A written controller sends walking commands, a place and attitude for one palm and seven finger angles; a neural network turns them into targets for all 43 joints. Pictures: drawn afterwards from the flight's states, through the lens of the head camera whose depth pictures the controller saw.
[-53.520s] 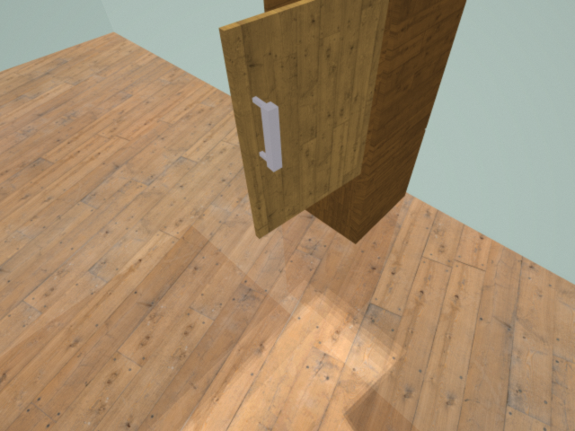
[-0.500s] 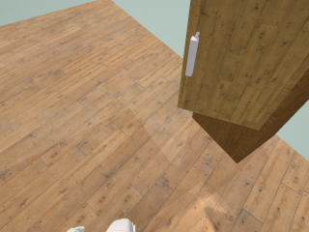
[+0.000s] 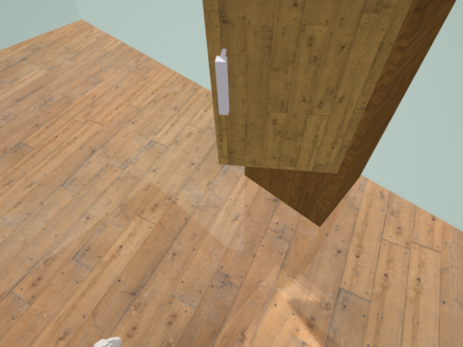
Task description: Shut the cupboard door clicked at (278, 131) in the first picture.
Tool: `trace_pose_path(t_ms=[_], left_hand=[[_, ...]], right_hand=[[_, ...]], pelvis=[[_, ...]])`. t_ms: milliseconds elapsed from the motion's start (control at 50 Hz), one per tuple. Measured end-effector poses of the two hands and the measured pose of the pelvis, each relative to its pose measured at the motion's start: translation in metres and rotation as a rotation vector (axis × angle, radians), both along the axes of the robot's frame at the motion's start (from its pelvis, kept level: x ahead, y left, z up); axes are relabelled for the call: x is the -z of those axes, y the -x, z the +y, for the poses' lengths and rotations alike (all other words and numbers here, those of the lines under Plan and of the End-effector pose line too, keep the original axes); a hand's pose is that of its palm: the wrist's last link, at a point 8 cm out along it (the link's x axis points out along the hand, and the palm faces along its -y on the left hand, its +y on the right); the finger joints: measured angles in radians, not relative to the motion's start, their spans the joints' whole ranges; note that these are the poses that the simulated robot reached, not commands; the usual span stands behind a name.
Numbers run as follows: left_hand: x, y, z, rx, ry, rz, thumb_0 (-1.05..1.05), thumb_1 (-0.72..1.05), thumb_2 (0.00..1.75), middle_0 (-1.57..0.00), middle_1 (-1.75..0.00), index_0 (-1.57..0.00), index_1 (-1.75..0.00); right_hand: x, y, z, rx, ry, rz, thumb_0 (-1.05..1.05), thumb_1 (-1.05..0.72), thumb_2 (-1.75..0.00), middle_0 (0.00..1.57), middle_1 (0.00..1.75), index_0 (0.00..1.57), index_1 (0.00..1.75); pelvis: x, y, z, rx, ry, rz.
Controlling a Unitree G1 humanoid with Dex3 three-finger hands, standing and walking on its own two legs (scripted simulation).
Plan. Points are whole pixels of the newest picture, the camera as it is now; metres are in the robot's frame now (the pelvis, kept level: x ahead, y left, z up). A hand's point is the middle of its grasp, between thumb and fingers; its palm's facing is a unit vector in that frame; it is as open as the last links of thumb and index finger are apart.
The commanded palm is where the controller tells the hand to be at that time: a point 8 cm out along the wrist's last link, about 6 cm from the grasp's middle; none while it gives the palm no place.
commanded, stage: take the last steps up to it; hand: left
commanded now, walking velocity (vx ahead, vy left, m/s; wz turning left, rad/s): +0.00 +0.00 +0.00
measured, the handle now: (223, 82) +0.72 +0.06 +0.04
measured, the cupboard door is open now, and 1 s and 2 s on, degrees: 35 35 35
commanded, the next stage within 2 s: come to a stop and stand still in 0.82 s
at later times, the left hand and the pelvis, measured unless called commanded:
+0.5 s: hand (144, 340) +0.15 +0.19 -0.15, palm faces -0.09 -0.99 -0.15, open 7.4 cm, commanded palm none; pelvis +0.08 +0.01 +0.02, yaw -5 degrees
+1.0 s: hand (199, 274) +0.29 +0.10 -0.16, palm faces -0.06 -0.98 -0.18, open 7.3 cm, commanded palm none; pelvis +0.24 -0.07 +0.01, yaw -5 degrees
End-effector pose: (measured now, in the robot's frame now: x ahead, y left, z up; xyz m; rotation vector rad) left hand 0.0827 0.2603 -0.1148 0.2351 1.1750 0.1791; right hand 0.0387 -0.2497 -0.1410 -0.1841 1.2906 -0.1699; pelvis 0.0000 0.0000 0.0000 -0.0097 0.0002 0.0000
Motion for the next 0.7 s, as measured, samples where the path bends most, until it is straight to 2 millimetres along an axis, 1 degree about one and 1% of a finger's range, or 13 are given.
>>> trace_pose_path(t_ms=[60,120,180,240,300,320,360,420,480,540,620,660,700], left_hand=[[-0.005,0.001,-0.011,0.018,0.001,0.012,0.01,0.91,0.9,-0.2,-0.3,-0.2,-0.3],[-0.006,0.004,-0.019,0.02,0.019,0.031,0.01,0.91,0.9,-0.2,-0.3,-0.2,-0.3],[0.0,0.005,-0.023,0.02,0.05,0.045,0.01,0.9,0.9,-0.2,-0.3,-0.2,-0.3],[0.01,0.005,-0.021,0.012,0.087,0.058,0.01,0.9,0.9,-0.2,-0.3,-0.2,-0.3],[0.027,0.003,-0.015,0.004,0.122,0.084,0.01,0.9,0.9,-0.2,-0.3,-0.2,-0.3],[0.03,0.001,-0.014,0.011,0.127,0.103,0.01,0.9,0.9,-0.2,-0.3,-0.2,-0.3],[0.03,-0.008,-0.012,0.039,0.132,0.136,0.01,0.91,0.9,-0.2,-0.3,-0.2,-0.3],[0.022,-0.03,-0.013,0.062,0.137,0.138,0.01,0.91,0.9,-0.2,-0.3,-0.2,-0.3],[0.013,-0.06,-0.016,0.075,0.132,0.108,0.01,0.91,0.9,-0.2,-0.3,-0.2,-0.3],[0.009,-0.091,-0.025,0.102,0.12,0.088,0.01,0.91,0.9,-0.2,-0.3,-0.19,-0.3],[0.009,-0.139,-0.048,0.153,0.103,0.072,0.01,0.91,0.9,-0.2,-0.3,-0.19,-0.3],[0.01,-0.164,-0.063,0.175,0.093,0.058,0.01,0.91,0.9,-0.2,-0.3,-0.19,-0.3],[0.016,-0.187,-0.078,0.187,0.081,0.024,0.01,0.91,0.9,-0.2,-0.3,-0.19,-0.3]], right_hand=[[0.001,0.008,-0.007,0.034,0.003,0.031,0.0,-0.91,-0.9,0.2,0.3,0.21,0.3],[-0.007,0.01,-0.007,0.04,0.003,0.033,0.01,-0.91,-0.9,0.2,0.3,0.2,0.3],[-0.017,0.008,-0.004,0.039,0.008,0.024,0.01,-0.91,-0.9,0.2,0.3,0.2,0.3],[-0.024,0.001,0.002,0.035,0.025,0.007,0.0,-0.91,-0.9,0.2,0.3,0.2,0.3],[-0.025,-0.006,0.01,0.04,0.055,-0.027,0.0,-0.91,-0.9,0.2,0.3,0.2,0.3],[-0.026,-0.006,0.013,0.05,0.061,-0.034,0.0,-0.91,-0.9,0.2,0.3,0.2,0.3],[-0.03,-0.001,0.018,0.077,0.064,-0.031,0.0,-0.91,-0.9,0.2,0.3,0.2,0.3],[-0.037,0.011,0.026,0.107,0.054,0.022,0.0,-0.91,-0.9,0.2,0.3,0.21,0.3],[-0.039,0.023,0.033,0.127,0.028,0.1,0.0,-0.91,-0.9,0.2,0.3,0.21,0.3],[-0.038,0.032,0.037,0.161,-0.004,0.17,0.0,-0.91,-0.9,0.2,0.3,0.21,0.3],[-0.03,0.036,0.034,0.218,-0.051,0.249,0.0,-0.91,-0.9,0.2,0.3,0.21,0.3],[-0.022,0.034,0.029,0.244,-0.074,0.283,0.0,-0.91,-0.9,0.2,0.3,0.21,0.3],[-0.01,0.026,0.019,0.259,-0.097,0.311,0.0,-0.91,-0.9,0.2,0.3,0.21,0.3]], pelvis=[[-0.005,-0.001,0.0,0.005,0.002,-0.003],[-0.011,-0.004,0.0,0.012,-0.002,0.0],[-0.014,-0.01,0.001,0.016,-0.002,0.005],[-0.013,-0.02,0.006,0.023,0.004,0.008],[-0.005,-0.032,0.014,0.039,0.016,0.009],[-0.004,-0.036,0.016,0.05,0.012,0.007],[-0.008,-0.045,0.017,0.069,0.009,0.004],[-0.016,-0.059,0.015,0.074,0.015,0.007],[-0.022,-0.074,0.011,0.083,0.019,0.009],[-0.023,-0.091,0.003,0.095,0.017,0.009],[-0.017,-0.116,-0.014,0.114,0.003,0.007],[-0.012,-0.131,-0.026,0.122,-0.005,0.006],[-0.001,-0.148,-0.041,0.122,-0.018,0.003]])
